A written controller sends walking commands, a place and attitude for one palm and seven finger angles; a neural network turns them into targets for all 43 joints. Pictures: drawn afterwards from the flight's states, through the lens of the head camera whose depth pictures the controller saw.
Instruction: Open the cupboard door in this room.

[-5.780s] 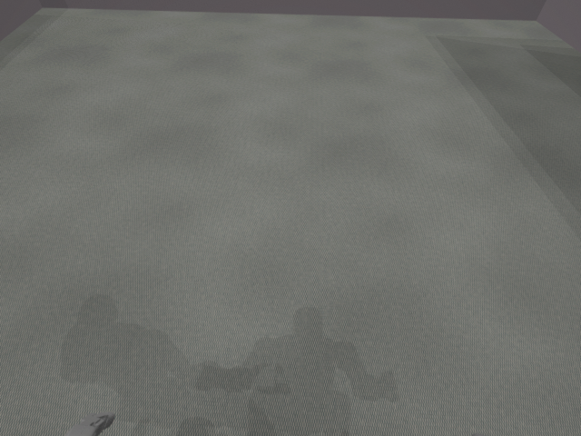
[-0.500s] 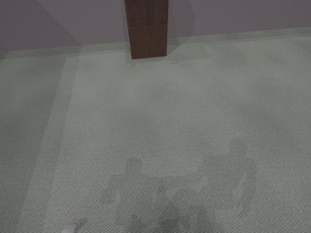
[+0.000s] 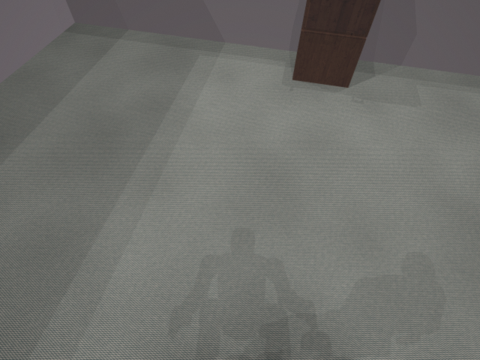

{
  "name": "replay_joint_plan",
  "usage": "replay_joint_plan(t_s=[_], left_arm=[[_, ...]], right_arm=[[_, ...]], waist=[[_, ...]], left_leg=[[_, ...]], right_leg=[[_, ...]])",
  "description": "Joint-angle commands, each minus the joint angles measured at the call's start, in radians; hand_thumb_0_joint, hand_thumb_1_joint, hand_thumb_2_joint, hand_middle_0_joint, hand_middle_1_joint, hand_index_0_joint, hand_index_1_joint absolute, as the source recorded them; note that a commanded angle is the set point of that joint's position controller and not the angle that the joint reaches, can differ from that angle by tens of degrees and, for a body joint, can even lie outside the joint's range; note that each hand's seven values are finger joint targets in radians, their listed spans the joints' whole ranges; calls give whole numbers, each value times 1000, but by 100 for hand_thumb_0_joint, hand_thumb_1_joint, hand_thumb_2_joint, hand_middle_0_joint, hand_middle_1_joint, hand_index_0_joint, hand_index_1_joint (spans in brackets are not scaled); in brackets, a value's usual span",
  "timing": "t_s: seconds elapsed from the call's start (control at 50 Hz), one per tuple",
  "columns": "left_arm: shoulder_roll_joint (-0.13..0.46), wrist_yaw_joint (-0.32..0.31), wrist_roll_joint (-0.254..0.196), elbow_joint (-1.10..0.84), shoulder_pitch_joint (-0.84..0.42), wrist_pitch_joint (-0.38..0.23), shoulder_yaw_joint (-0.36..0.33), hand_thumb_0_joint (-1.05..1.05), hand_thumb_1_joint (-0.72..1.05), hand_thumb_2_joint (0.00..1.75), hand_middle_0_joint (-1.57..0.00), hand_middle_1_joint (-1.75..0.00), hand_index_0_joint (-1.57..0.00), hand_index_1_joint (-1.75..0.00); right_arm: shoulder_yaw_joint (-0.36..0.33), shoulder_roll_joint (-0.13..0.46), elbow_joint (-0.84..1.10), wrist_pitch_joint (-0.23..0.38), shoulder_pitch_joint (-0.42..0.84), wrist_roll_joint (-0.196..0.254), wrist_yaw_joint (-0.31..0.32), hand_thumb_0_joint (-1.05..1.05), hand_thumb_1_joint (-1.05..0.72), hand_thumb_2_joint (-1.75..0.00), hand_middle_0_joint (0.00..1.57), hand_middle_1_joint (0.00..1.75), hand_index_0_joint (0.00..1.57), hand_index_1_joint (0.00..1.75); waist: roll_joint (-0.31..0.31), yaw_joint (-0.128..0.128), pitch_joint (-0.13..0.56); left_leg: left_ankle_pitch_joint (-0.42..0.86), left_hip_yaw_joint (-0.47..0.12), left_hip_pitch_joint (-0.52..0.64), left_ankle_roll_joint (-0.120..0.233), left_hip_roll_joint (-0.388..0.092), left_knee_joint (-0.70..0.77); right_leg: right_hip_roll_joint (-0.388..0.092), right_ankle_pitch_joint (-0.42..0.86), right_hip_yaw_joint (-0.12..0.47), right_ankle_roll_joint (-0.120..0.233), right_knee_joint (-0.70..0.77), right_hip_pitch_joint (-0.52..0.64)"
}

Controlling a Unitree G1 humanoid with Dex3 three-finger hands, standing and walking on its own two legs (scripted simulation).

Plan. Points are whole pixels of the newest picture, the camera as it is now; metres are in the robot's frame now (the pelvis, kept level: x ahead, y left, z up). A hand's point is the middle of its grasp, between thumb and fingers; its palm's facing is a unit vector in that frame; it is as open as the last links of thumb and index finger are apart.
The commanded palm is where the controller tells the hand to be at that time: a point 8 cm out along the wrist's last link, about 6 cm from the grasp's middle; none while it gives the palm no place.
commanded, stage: turn or walk to find it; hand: left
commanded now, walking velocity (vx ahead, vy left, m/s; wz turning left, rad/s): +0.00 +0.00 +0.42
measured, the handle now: out of the picture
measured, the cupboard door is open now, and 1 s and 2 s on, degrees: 0 0 0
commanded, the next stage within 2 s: stand and wait in 0.64 s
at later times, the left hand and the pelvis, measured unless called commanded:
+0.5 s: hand out of the picture +0.07 +0.20 -0.14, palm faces +0.17 -0.94 -0.31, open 7.4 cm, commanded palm none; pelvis -0.01 -0.02 +0.00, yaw +11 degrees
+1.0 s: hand out of the picture -0.11 +0.17 -0.18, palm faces +0.39 -0.89 -0.22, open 7.4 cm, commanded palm none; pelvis -0.04 -0.01 +0.00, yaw +18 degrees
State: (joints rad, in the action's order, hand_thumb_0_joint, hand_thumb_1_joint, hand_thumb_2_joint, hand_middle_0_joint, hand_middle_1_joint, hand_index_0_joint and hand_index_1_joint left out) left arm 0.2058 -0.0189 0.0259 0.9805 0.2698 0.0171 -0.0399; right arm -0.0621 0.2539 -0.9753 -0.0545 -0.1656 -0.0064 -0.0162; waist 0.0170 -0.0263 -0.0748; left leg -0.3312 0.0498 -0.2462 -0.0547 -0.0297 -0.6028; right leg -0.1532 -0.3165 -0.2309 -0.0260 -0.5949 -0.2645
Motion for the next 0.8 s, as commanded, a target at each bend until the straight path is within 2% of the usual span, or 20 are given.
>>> replay_joint_plan(t_s=[0.0,0.02,0.06,0.08,0.12,0.18,0.3,0.36,0.4,0.42,0.44,0.46,0.48,0.5,0.52,0.54,0.56,0.62,0.7,0.78], left_arm=[[102,-3,-13,-112,-26,4,-26,0,90,90,-20,-30,-20,-30],[120,-5,-9,-117,-58,14,-31,0,90,90,-20,-30,-20,-30],[122,-2,-8,-94,-94,23,-38,0,90,90,-20,-30,-20,-30],[125,3,-10,-85,-89,20,-40,0,90,90,-20,-30,-20,-30],[121,8,-11,-68,-50,16,-39,0,90,90,-20,-30,-20,-30],[120,5,-12,-75,-65,14,-35,0,90,90,-20,-30,-20,-30],[101,-1,-18,-121,-130,10,-28,0,90,90,-20,-30,-20,-30],[95,-3,-23,-119,-89,1,-28,0,90,90,-20,-30,-20,-30],[114,-3,-21,-101,-17,-12,-33,0,90,90,-20,-30,-20,-30],[155,-8,-14,-96,15,-23,-42,0,90,90,-20,-30,-20,-30],[250,-18,2,-95,41,-32,-61,0,90,90,-20,-30,-20,-30],[273,-17,-5,-106,49,-26,-58,0,90,90,-20,-30,-20,-30],[234,-20,-6,-119,-10,-27,-61,0,90,90,-20,-30,-20,-30],[203,-23,-9,-133,-74,-21,-58,0,90,90,-20,-30,-20,-30],[180,-18,-9,-145,-110,-20,-44,0,90,90,-20,-30,-20,-30],[154,-15,-9,-148,-135,-26,-36,0,90,90,-20,-30,-20,-30],[142,-13,-10,-147,-128,-31,-32,0,90,90,-20,-30,-20,-30],[139,-16,-9,-131,-82,-36,-32,0,90,90,-20,-30,-20,-30],[152,-17,0,-87,-20,-36,-34,0,90,90,-20,-30,-20,-30],[171,-14,6,-39,37,-32,-39,0,90,90,-20,-30,-20,-30]], right_arm=[[-47,239,42,40,-132,-8,17,0,-90,-90,20,30,20,30],[-46,233,36,33,-137,-14,19,0,-90,-90,20,30,20,30],[-29,171,43,40,-62,-16,37,0,-90,-90,20,30,20,30],[-22,154,56,41,-30,-15,38,0,-90,-90,20,30,20,30],[-17,146,64,49,-14,-12,39,0,-90,-90,20,30,20,30],[-21,145,62,53,-53,-10,39,0,-90,-90,20,30,20,30],[-35,153,66,43,-74,-19,36,0,-90,-90,20,30,20,30],[-38,155,78,37,-41,-22,32,0,-90,-90,20,30,20,30],[-39,147,85,35,-21,-13,27,0,-90,-90,20,30,20,30],[-35,108,89,38,-37,-6,23,0,-90,-90,20,30,20,30],[-22,37,107,39,-55,-1,17,0,-90,-90,20,30,20,30],[-33,74,123,26,-21,-6,21,0,-90,-90,20,30,20,30],[-41,90,103,12,-35,-11,18,0,-90,-90,20,30,20,30],[-45,93,86,3,-42,-13,13,0,-90,-90,20,30,20,30],[-44,85,64,-2,-52,-16,6,0,-90,-90,20,30,20,30],[-42,72,47,-2,-83,-19,0,0,-90,-90,20,30,20,30],[-38,64,39,-3,-101,-19,-2,0,-90,-90,20,30,20,30],[-34,58,29,-6,-106,-18,-4,0,-90,-90,20,30,20,30],[-21,43,29,-4,-58,-13,4,0,-90,-90,20,30,20,30],[-1,16,27,12,-15,-6,12,0,-90,-90,20,30,20,30]], waist=[[-309,76,161],[-224,88,145],[-259,63,63],[-238,50,42],[-195,31,62],[-162,42,91],[-156,64,91],[-173,41,97],[-138,0,115],[-35,-10,147],[249,-19,167],[256,-37,140],[205,-10,112],[204,10,60],[129,30,9],[112,50,12],[110,52,25],[139,39,49],[140,10,45],[166,-23,79]], left_leg=[[694,-393,273,185,-356,270],[624,-348,189,244,-374,260],[611,-296,133,216,-267,270],[627,-255,112,202,-232,263],[643,-217,133,192,-199,258],[690,-235,189,199,-190,249],[678,-320,172,232,-206,220],[639,-350,84,212,-178,189],[498,-328,-17,159,-128,126],[322,-289,-125,107,-69,52],[-80,-127,-306,36,73,-161],[-281,-122,-293,29,77,-361],[-228,-164,-280,33,47,-493],[-174,-157,-286,33,30,-560],[-110,-140,-284,25,20,-612],[-58,-124,-285,16,13,-621],[-28,-111,-284,8,13,-620],[4,-92,-296,-15,-1,-587],[-54,-70,-245,-20,-13,-422],[-113,-20,-160,-9,-5,-196]], right_leg=[[36,-305,95,-49,-347,-275],[27,-304,159,-36,-438,-245],[23,-185,202,-43,-501,-289],[29,-142,202,-44,-514,-279],[39,-97,198,-55,-520,-268],[52,-80,204,-66,-481,-274],[81,-144,206,-63,-267,-200],[112,-85,189,-47,-82,-63],[109,111,177,-41,130,104],[27,200,252,-23,227,249],[-230,314,501,67,266,357],[-345,370,569,169,292,206],[-304,224,513,189,325,118],[-265,115,473,175,351,53],[-209,73,407,149,347,9],[-167,120,336,131,330,17],[-146,164,289,121,319,37],[-143,227,234,120,311,107],[-166,284,238,148,306,124],[-172,452,242,177,252,171]])
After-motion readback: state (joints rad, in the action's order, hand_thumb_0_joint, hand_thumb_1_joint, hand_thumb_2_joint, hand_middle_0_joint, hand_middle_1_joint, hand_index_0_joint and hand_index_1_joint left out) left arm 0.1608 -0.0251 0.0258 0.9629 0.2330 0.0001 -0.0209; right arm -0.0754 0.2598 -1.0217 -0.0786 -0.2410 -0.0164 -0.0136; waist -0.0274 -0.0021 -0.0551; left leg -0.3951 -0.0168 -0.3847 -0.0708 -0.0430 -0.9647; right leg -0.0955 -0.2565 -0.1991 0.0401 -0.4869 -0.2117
